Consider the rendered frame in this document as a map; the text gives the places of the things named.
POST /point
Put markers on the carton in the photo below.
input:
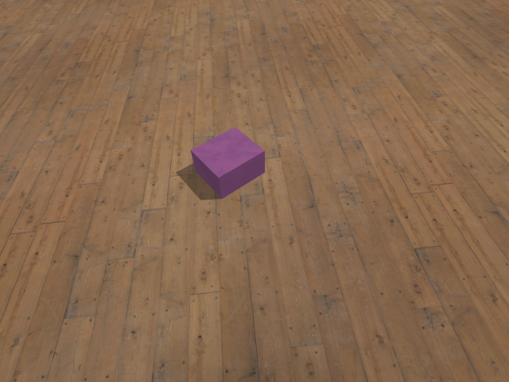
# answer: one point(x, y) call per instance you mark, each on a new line
point(229, 161)

